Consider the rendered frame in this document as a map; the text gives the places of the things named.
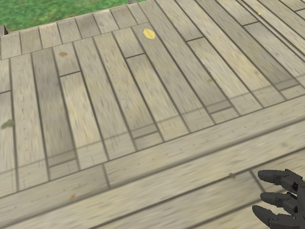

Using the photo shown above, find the robot right hand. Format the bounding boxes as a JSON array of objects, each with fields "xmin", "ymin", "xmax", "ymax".
[{"xmin": 252, "ymin": 169, "xmax": 305, "ymax": 229}]

